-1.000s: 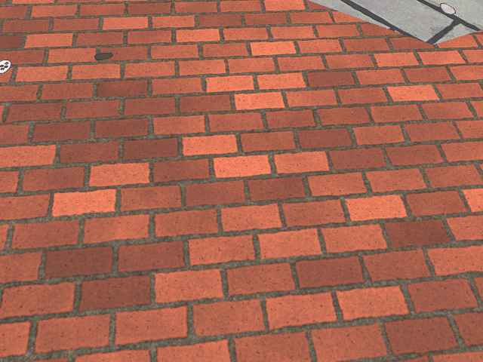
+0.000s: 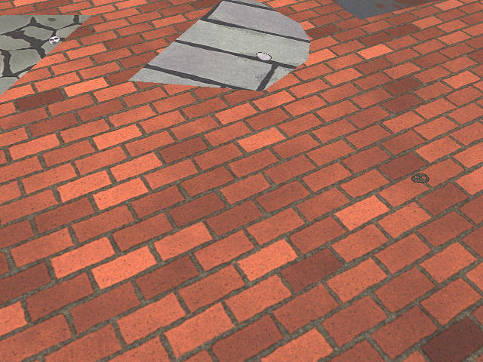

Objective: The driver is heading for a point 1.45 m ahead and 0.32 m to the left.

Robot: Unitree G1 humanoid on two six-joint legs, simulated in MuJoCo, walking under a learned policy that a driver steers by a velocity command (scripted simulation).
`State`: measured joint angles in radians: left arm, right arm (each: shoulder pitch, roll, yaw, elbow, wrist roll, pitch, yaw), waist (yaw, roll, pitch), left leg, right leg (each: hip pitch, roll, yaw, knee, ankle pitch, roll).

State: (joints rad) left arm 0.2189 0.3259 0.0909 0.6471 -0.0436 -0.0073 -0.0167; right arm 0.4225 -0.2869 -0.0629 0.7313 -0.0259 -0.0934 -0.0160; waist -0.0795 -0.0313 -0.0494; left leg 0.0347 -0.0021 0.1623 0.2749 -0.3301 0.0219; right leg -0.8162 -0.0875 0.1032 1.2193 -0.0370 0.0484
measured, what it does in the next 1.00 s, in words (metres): walks ahead, turning left: right foot, then left foot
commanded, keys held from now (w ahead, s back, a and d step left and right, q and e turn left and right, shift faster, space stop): w+shift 0.10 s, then w+q+shift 0.90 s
